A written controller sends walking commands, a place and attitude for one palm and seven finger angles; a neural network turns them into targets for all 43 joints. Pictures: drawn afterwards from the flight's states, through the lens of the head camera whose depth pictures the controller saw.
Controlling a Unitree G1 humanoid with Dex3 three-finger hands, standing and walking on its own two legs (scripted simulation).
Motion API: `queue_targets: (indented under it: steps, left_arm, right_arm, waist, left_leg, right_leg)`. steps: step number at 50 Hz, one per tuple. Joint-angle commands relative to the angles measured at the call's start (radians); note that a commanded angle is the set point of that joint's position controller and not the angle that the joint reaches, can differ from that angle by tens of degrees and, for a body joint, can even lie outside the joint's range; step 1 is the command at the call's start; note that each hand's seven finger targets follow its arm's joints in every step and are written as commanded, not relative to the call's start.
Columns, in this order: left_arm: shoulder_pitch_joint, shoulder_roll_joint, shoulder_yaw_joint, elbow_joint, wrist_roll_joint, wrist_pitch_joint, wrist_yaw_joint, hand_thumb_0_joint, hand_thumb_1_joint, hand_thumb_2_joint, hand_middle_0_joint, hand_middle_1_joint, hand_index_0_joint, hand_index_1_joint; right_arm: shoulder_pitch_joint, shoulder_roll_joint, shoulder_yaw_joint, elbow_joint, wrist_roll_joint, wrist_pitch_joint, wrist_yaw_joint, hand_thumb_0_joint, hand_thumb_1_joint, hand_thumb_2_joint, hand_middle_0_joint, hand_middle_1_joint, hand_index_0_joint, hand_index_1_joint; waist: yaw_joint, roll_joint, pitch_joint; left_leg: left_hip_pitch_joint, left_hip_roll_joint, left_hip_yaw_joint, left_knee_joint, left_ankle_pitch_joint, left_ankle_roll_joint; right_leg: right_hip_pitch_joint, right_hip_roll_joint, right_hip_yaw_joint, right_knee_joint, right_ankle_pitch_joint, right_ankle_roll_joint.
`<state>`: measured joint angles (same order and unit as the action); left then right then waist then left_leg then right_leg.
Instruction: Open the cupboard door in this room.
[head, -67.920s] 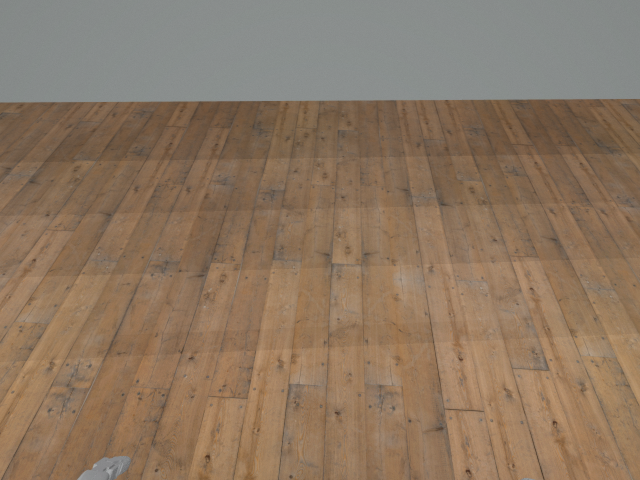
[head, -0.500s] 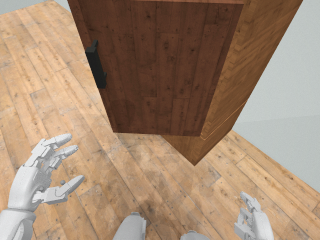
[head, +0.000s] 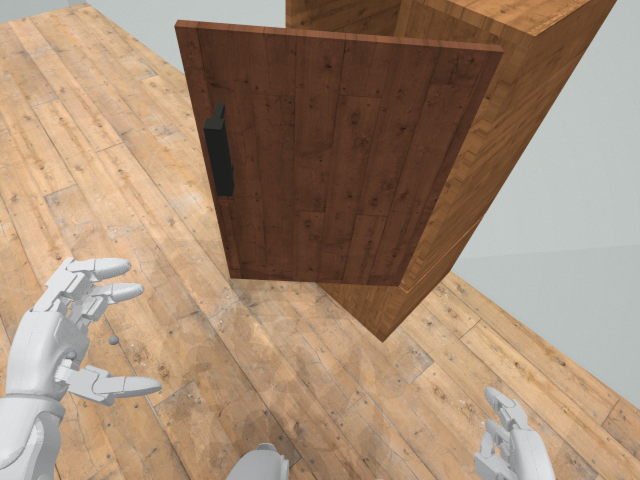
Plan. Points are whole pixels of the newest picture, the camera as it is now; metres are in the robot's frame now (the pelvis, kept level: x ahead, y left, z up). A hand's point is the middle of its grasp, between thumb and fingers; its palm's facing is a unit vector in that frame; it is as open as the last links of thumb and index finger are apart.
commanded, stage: raise the hand with hooked fingers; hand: left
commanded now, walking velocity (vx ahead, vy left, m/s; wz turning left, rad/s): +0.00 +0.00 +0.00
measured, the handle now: (222, 150) +0.56 +0.19 +0.07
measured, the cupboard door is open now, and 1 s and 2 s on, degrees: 44 44 44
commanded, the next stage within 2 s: move the hooked fingers beside the handle in 0.92 s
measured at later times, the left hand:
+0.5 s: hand (78, 287) +0.29 +0.29 +0.09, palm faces +0.07 -1.00 -0.03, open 13.9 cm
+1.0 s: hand (113, 283) +0.30 +0.25 +0.10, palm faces +0.09 -1.00 -0.03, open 13.9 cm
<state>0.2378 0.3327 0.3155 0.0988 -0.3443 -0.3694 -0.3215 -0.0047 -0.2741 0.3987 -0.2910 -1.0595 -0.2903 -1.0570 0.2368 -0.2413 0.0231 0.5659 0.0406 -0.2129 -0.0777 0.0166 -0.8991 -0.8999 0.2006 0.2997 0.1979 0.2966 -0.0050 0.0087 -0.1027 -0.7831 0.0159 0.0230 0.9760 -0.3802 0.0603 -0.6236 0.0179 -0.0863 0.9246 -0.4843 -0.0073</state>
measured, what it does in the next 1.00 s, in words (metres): stands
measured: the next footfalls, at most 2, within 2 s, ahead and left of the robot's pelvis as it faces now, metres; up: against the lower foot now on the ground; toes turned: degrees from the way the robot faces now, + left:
none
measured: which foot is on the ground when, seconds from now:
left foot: down 0.00-1.00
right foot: down 0.00-1.00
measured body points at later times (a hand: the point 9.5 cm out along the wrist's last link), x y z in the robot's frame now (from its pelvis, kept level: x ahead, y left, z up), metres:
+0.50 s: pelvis +0.00 +0.01 +0.02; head +0.04 +0.02 +0.47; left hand +0.28 +0.34 +0.10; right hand +0.15 -0.24 -0.06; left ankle +0.06 +0.08 -0.68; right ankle -0.01 -0.12 -0.68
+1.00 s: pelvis +0.01 -0.02 +0.02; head +0.05 -0.02 +0.47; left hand +0.29 +0.31 +0.10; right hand +0.17 -0.27 -0.06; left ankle +0.06 +0.08 -0.68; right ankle -0.01 -0.12 -0.68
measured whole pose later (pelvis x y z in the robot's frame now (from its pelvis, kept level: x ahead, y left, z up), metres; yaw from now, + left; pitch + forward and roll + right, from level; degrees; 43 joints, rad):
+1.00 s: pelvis +0.01 -0.02 +0.02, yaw +1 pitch +9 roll -2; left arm -0.04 0.41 0.42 0.42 -0.36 -0.25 -0.44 -0.01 -0.50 0.30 -0.30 -1.20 -0.30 -1.20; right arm 0.27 -0.27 0.04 0.59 0.05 -0.17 -0.09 0.02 -0.90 -0.90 0.20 0.30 0.20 0.30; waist 0.00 0.03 -0.08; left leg -0.66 0.02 0.02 0.84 -0.33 0.03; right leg -0.51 0.03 -0.09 0.80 -0.44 -0.03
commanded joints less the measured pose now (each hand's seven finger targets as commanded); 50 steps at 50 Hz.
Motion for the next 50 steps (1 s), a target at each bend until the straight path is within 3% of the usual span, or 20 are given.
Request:
queue_targets:
  steps: [1, 4, 6, 10, 13, 14, 16, 18, 22, 24, 28, 29, 31, 35, 38, 41, 43, 44, 47, 50]
  left_arm:
    - [-0.157, 0.175, 0.093, -0.083, -0.017, 0.004, 0.001, 0.0, -0.5, 0.3, -0.3, -1.2, -0.3, -1.2]
    - [-0.218, 0.182, 0.069, -0.002, -0.011, 0.079, -0.051, 0.0, -0.5, 0.3, -0.3, -1.2, -0.3, -1.2]
    - [-0.277, 0.208, 0.079, -0.014, -0.012, 0.097, -0.074, 0.0, -0.5, 0.3, -0.3, -1.2, -0.3, -1.2]
    - [-0.397, 0.286, 0.135, -0.114, -0.012, 0.045, -0.066, 0.0, -0.5, 0.3, -0.3, -1.2, -0.3, -1.2]
    - [-0.422, 0.303, 0.165, -0.088, -0.015, 0.004, -0.049, 0.0, -0.5, 0.3, -0.3, -1.2, -0.3, -1.2]
    - [-0.435, 0.333, 0.186, -0.065, -0.01, 0.003, -0.046, 0.0, -0.5, 0.3, -0.3, -1.2, -0.3, -1.2]
    - [-0.444, 0.306, 0.164, 0.004, -0.009, 0.025, -0.061, 0.0, -0.5, 0.3, -0.3, -1.2, -0.3, -1.2]
    - [-0.446, 0.311, 0.164, 0.075, -0.013, 0.062, -0.085, 0.0, -0.5, 0.3, -0.3, -1.2, -0.3, -1.2]
    - [-0.468, 0.318, 0.153, 0.106, -0.021, 0.116, -0.131, 0.0, -0.5, 0.3, -0.3, -1.2, -0.3, -1.2]
    - [-0.45, 0.309, 0.152, 0.094, -0.029, 0.112, -0.139, 0.0, -0.5, 0.3, -0.3, -1.2, -0.3, -1.2]
    - [-0.443, 0.314, 0.173, 0.08, -0.035, 0.078, -0.122, 0.0, -0.5, 0.3, -0.3, -1.2, -0.3, -1.2]
    - [-0.447, 0.341, 0.194, 0.092, -0.033, 0.07, -0.115, 0.0, -0.5, 0.3, -0.3, -1.2, -0.3, -1.2]
    - [-0.458, 0.339, 0.205, 0.09, -0.032, 0.055, -0.103, 0.0, -0.5, 0.3, -0.3, -1.2, -0.3, -1.2]
    - [-0.47, 0.352, 0.197, 0.038, -0.012, 0.026, -0.094, 0.0, -0.5, 0.3, -0.3, -1.2, -0.3, -1.2]
    - [-0.455, 0.337, 0.189, 0.026, -0.017, 0.014, -0.096, 0.0, -0.5, 0.3, -0.3, -1.2, -0.3, -1.2]
    - [-0.457, 0.328, 0.183, 0.074, -0.029, 0.029, -0.109, 0.0, -0.5, 0.3, -0.3, -1.2, -0.3, -1.2]
    - [-0.461, 0.321, 0.181, 0.104, -0.034, 0.042, -0.119, 0.0, -0.5, 0.3, -0.3, -1.2, -0.3, -1.2]
    - [-0.46, 0.333, 0.193, 0.123, -0.039, 0.049, -0.121, 0.0, -0.5, 0.3, -0.3, -1.2, -0.3, -1.2]
    - [-0.454, 0.312, 0.181, 0.14, -0.042, 0.062, -0.131, 0.0, -0.5, 0.3, -0.3, -1.2, -0.3, -1.2]
    - [-0.466, 0.318, 0.175, 0.118, -0.032, 0.05, -0.127, 0.0, -0.5, 0.3, -0.3, -1.2, -0.3, -1.2]
  right_arm:
    - [-0.019, -0.169, -0.054, -0.132, 0.007, -0.026, -0.012, 0.0, -0.9, -0.9, 0.2, 0.3, 0.2, 0.3]
    - [-0.01, -0.182, -0.049, -0.145, 0.014, -0.019, -0.02, 0.0, -0.9, -0.9, 0.2, 0.3, 0.2, 0.3]
    - [-0.011, -0.184, -0.048, -0.152, 0.017, -0.019, -0.024, 0.0, -0.9, -0.9, 0.2, 0.3, 0.2, 0.3]
    - [-0.013, -0.18, -0.043, -0.148, 0.005, -0.031, -0.024, 0.0, -0.9, -0.9, 0.2, 0.3, 0.2, 0.3]
    - [-0.011, -0.178, -0.04, -0.128, 0.002, -0.035, -0.025, 0.0, -0.9, -0.9, 0.2, 0.3, 0.2, 0.3]
    - [-0.007, -0.183, -0.038, -0.118, -0.002, -0.033, -0.025, 0.0, -0.9, -0.9, 0.2, 0.3, 0.2, 0.3]
    - [-0.009, -0.182, -0.037, -0.115, 0.005, -0.027, -0.028, 0.0, -0.9, -0.9, 0.2, 0.3, 0.2, 0.3]
    - [-0.006, -0.186, -0.038, -0.111, 0.011, -0.022, -0.033, 0.0, -0.9, -0.9, 0.2, 0.3, 0.2, 0.3]
    - [0.002, -0.191, -0.042, -0.122, 0.016, -0.022, -0.038, 0.0, -0.9, -0.9, 0.2, 0.3, 0.2, 0.3]
    - [0.014, -0.192, -0.046, -0.126, 0.012, -0.025, -0.034, 0.0, -0.9, -0.9, 0.2, 0.3, 0.2, 0.3]
    - [0.016, -0.192, -0.05, -0.126, 0.009, -0.024, -0.023, 0.0, -0.9, -0.9, 0.2, 0.3, 0.2, 0.3]
    - [0.022, -0.195, -0.05, -0.12, 0.005, -0.022, -0.022, 0.0, -0.9, -0.9, 0.2, 0.3, 0.2, 0.3]
    - [0.022, -0.192, -0.052, -0.121, 0.006, -0.019, -0.02, 0.0, -0.9, -0.9, 0.2, 0.3, 0.2, 0.3]
    - [0.025, -0.186, -0.052, -0.116, 0.004, -0.018, -0.019, 0.0, -0.9, -0.9, 0.2, 0.3, 0.2, 0.3]
    - [0.023, -0.183, -0.054, -0.112, 0.006, -0.018, -0.019, 0.0, -0.9, -0.9, 0.2, 0.3, 0.2, 0.3]
    - [0.021, -0.184, -0.052, -0.104, 0.01, -0.013, -0.023, 0.0, -0.9, -0.9, 0.2, 0.3, 0.2, 0.3]
    - [0.016, -0.185, -0.051, -0.105, 0.014, -0.01, -0.026, 0.0, -0.9, -0.9, 0.2, 0.3, 0.2, 0.3]
    - [0.021, -0.187, -0.051, -0.101, 0.012, -0.007, -0.028, 0.0, -0.9, -0.9, 0.2, 0.3, 0.2, 0.3]
    - [0.014, -0.185, -0.053, -0.107, 0.015, -0.003, -0.027, 0.0, -0.9, -0.9, 0.2, 0.3, 0.2, 0.3]
    - [0.016, -0.181, -0.053, -0.11, 0.015, -0.001, -0.023, 0.0, -0.9, -0.9, 0.2, 0.3, 0.2, 0.3]
  waist:
    - [0.0, 0.124, -0.124]
    - [-0.007, 0.089, -0.109]
    - [-0.005, 0.071, -0.144]
    - [0.002, 0.134, -0.224]
    - [0.003, 0.156, -0.204]
    - [0.008, 0.165, -0.195]
    - [-0.005, 0.155, -0.163]
    - [0.0, 0.133, -0.149]
    - [0.005, 0.124, -0.172]
    - [0.008, 0.085, -0.197]
    - [0.009, 0.083, -0.175]
    - [0.011, 0.07, -0.163]
    - [0.01, 0.078, -0.179]
    - [0.007, 0.159, -0.234]
    - [0.005, 0.133, -0.248]
    - [-0.006, 0.092, -0.199]
    - [-0.005, 0.087, -0.184]
    - [-0.001, 0.056, -0.178]
    - [0.0, 0.034, -0.197]
    - [0.001, 0.061, -0.215]
  left_leg:
    - [0.324, 0.023, -0.152, -0.265, 0.009, -0.054]
    - [0.319, 0.019, -0.152, -0.283, -0.016, -0.049]
    - [0.343, 0.018, -0.149, -0.284, 0.009, -0.046]
    - [0.453, 0.02, -0.167, -0.294, 0.065, -0.057]
    - [0.476, 0.025, -0.184, -0.311, 0.049, -0.067]
    - [0.471, 0.024, -0.185, -0.315, 0.047, -0.068]
    - [0.454, 0.022, -0.181, -0.327, 0.017, -0.063]
    - [0.424, 0.017, -0.168, -0.335, -0.007, -0.055]
    - [0.44, 0.008, -0.149, -0.33, 0.065, -0.046]
    - [0.458, 0.008, -0.143, -0.317, 0.124, -0.043]
    - [0.441, 0.005, -0.131, -0.306, 0.133, -0.042]
    - [0.421, 0.0, -0.125, -0.301, 0.133, -0.039]
    - [0.42, -0.002, -0.112, -0.295, 0.141, -0.037]
    - [0.465, -0.003, -0.096, -0.276, 0.198, -0.035]
    - [0.475, -0.001, -0.097, -0.268, 0.234, -0.033]
    - [0.433, -0.005, -0.083, -0.26, 0.216, -0.026]
    - [0.41, -0.008, -0.078, -0.26, 0.199, -0.026]
    - [0.394, -0.011, -0.073, -0.253, 0.204, -0.022]
    - [0.385, -0.015, -0.06, -0.241, 0.233, -0.019]
    - [0.397, -0.017, -0.052, -0.231, 0.25, -0.017]
  right_leg:
    - [-0.088, 0.026, -0.006, -0.146, 0.089, -0.023]
    - [-0.063, 0.027, 0.0, -0.177, 0.093, -0.023]
    - [-0.041, 0.026, 0.001, -0.188, 0.103, -0.022]
    - [-0.036, 0.031, 0.005, -0.186, 0.116, -0.03]
    - [-0.049, 0.031, 0.005, -0.187, 0.106, -0.032]
    - [-0.038, 0.031, 0.005, -0.189, 0.11, -0.036]
    - [-0.041, 0.027, 0.006, -0.204, 0.102, -0.03]
    - [-0.017, 0.023, 0.008, -0.223, 0.099, -0.028]
    - [0.022, 0.024, 0.01, -0.248, 0.14, -0.029]
    - [0.038, 0.029, 0.009, -0.252, 0.172, -0.03]
    - [0.02, 0.031, 0.009, -0.246, 0.171, -0.027]
    - [0.03, 0.033, 0.015, -0.249, 0.173, -0.029]
    - [0.033, 0.029, 0.018, -0.245, 0.177, -0.025]
    - [0.047, 0.025, 0.03, -0.239, 0.211, -0.027]
    - [0.057, 0.026, 0.028, -0.238, 0.239, -0.023]
    - [0.054, 0.026, 0.035, -0.249, 0.254, -0.018]
    - [0.055, 0.023, 0.038, -0.252, 0.247, -0.016]
    - [0.075, 0.022, 0.046, -0.257, 0.262, -0.016]
    - [0.092, 0.015, 0.056, -0.255, 0.311, -0.008]
    - [0.094, 0.012, 0.064, -0.249, 0.333, -0.006]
